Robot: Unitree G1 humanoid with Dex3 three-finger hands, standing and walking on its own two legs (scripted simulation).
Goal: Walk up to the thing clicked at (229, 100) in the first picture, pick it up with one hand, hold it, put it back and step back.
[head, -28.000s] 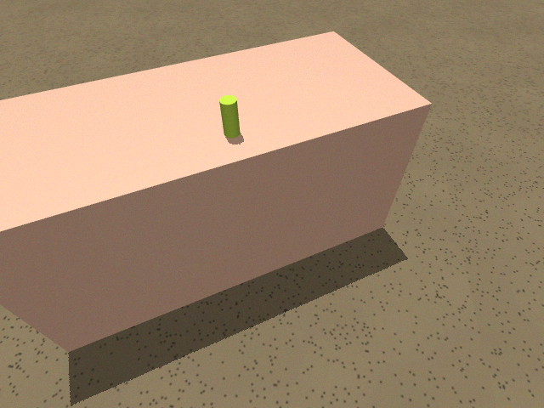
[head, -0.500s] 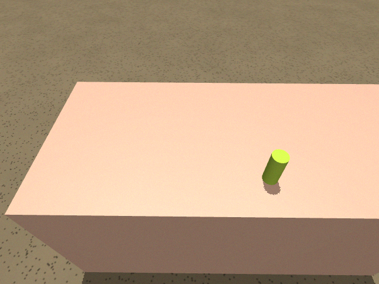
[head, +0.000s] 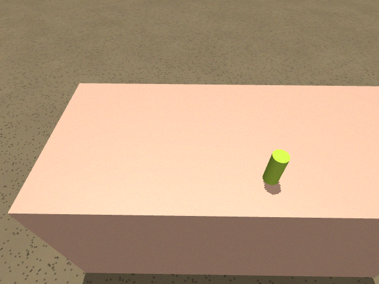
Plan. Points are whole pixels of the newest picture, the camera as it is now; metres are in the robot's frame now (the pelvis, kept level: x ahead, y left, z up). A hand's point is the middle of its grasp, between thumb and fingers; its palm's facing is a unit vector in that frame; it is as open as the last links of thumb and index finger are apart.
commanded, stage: stand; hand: right
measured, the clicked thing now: (275, 167) +0.45 -0.22 -0.08
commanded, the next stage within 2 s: step back in 0.86 s
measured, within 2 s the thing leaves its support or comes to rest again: neither
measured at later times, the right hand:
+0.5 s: hand out of the picture +0.07 -0.25 -0.16, palm faces -0.03 +0.94 -0.34, open 7.4 cm
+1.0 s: hand out of the picture +0.09 -0.27 -0.16, palm faces -0.02 +0.94 -0.35, open 7.4 cm
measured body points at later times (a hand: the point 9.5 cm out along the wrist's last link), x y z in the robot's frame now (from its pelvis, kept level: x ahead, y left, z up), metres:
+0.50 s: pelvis +0.00 +0.00 +0.00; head +0.02 +0.00 +0.45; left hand +0.06 +0.30 -0.14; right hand +0.08 -0.30 -0.13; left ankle +0.03 +0.13 -0.75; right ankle -0.04 -0.14 -0.75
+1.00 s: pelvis -0.02 -0.01 -0.01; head +0.03 -0.01 +0.44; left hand +0.07 +0.31 -0.14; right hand +0.09 -0.32 -0.14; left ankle +0.03 +0.13 -0.75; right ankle -0.04 -0.14 -0.74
